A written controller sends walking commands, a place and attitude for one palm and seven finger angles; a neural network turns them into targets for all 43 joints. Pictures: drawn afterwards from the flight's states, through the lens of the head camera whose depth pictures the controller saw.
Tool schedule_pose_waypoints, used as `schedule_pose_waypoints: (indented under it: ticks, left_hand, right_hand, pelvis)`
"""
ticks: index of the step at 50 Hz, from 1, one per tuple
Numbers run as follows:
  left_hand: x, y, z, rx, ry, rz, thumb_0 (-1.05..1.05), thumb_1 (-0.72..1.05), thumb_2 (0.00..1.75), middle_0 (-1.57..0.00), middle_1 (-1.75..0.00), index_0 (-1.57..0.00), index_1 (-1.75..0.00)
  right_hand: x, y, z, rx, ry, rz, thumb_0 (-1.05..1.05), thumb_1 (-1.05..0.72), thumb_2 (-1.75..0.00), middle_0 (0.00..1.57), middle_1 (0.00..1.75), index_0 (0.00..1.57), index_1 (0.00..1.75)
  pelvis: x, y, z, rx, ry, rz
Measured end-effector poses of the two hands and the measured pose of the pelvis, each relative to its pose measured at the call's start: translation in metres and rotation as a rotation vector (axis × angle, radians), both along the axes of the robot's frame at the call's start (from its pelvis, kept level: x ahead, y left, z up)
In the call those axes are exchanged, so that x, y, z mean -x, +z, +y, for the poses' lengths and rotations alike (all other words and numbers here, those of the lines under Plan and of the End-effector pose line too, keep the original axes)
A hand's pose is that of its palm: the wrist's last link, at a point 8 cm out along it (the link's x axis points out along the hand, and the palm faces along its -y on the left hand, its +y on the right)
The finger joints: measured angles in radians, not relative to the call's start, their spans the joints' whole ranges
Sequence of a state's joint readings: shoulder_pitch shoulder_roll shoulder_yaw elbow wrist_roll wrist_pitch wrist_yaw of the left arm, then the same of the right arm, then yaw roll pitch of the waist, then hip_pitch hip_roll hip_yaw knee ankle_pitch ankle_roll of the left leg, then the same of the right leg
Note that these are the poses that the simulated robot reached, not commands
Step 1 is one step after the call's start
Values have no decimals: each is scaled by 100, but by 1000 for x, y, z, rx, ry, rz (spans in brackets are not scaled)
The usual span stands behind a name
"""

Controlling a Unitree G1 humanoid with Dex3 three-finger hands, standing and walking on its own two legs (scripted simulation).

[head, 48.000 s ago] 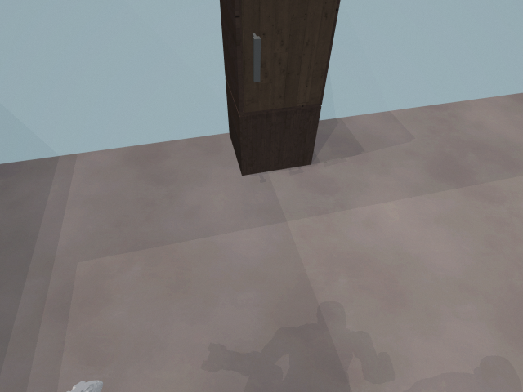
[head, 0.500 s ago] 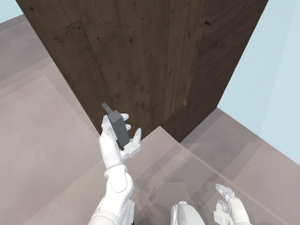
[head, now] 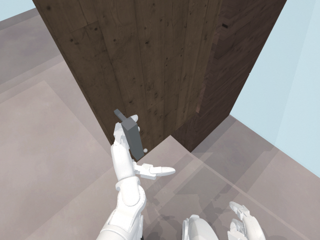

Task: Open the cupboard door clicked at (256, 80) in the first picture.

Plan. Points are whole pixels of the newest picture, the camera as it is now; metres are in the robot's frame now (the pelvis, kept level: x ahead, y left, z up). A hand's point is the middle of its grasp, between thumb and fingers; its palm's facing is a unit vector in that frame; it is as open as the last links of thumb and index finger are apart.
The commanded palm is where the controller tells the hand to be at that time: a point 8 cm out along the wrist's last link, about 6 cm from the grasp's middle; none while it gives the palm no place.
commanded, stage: open thumb and fingers to let go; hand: left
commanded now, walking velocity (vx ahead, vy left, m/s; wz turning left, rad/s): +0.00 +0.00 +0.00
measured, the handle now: (129, 135) +0.37 +0.09 +0.03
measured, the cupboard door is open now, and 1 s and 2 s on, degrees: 88 92 92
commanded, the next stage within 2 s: slide the hand sideways off the handle in 0.04 s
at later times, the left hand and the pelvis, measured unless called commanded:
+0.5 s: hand (147, 165) +0.29 +0.04 +0.02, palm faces -0.14 -0.99 +0.03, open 16.1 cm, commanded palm +0.27 +0.11 +0.02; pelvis -0.01 +0.02 -0.01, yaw -1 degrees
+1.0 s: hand (127, 185) +0.25 +0.09 +0.02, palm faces -0.09 -1.00 -0.01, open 16.2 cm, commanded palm +0.22 +0.15 +0.02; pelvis +0.00 +0.01 -0.01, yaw -1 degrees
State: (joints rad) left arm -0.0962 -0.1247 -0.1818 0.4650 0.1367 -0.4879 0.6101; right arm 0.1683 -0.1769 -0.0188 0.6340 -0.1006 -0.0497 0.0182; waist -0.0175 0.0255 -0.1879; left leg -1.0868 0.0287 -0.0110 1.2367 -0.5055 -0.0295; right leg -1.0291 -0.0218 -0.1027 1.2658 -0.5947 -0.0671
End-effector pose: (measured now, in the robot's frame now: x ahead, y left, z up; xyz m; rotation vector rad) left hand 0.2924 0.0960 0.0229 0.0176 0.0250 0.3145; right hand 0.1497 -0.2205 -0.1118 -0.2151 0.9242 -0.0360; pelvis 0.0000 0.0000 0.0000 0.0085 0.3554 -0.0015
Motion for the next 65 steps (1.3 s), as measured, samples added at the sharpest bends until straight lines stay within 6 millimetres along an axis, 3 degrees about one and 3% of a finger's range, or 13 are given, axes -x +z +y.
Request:
schedule_pose_waypoints:
  ticks: [9, 15, 17, 21, 28, 40, 50, 65]
  left_hand:
    - [2, 0, 4, -13, -33, -4, -2, -50, 30, -42, -61, -40, -66]
    - [10, -2, 13, -73, -430, -44, -2, -50, 30, -31, -46, -24, -49]
    - [10, -3, 13, -37, -491, -32, -2, -50, 30, -26, -41, -21, -44]
    - [11, -4, 9, 48, -473, -6, -2, -50, 30, -21, -35, -18, -38]
    - [20, -3, 7, 37, -447, -25, -2, -50, 30, -17, -33, -18, -33]
    - [49, -1, 32, 16, -416, -10, -2, -50, 30, -18, -32, -19, -32]
    - [63, -1, 45, 13, -402, 3, -2, -50, 30, -18, -32, -19, -32]
    - [90, -1, 87, -9, -345, 27, -2, -50, 30, -16, -30, -16, -31]
  right_hand:
    - [-7, 2, 12, -7, 24, -23, 1, -91, -90, 20, 29, 20, 30]
    - [-1, 1, 9, -10, -8, -30, 1, -91, -89, 20, 29, 20, 30]
    - [2, 1, 7, -8, -28, -31, 1, -91, -89, 20, 29, 20, 30]
    - [8, 3, 6, -4, -51, -22, 1, -91, -89, 20, 29, 20, 30]
    - [12, 5, 9, -11, -59, -18, 1, -91, -90, 20, 29, 20, 30]
    - [-13, 6, 18, -35, -28, -56, 1, -91, -90, 20, 29, 20, 30]
    - [-38, 10, 13, -28, -12, -126, 1, -91, -90, 20, 29, 20, 30]
    - [-37, 5, -6, 15, -45, -149, 1, -91, -90, 20, 29, 20, 30]
  pelvis:
    - [5, -2, 6, 6, 3, -4]
    - [8, -7, 12, 12, 9, -13]
    - [10, -8, 15, 16, 6, -19]
    - [11, -7, 21, 14, -7, -21]
    - [8, -9, 24, 7, -24, -11]
    - [1, -10, 20, 8, -17, -12]
    - [-3, -15, 12, 6, -11, -3]
    - [-4, -23, 3, 13, -5, 7]
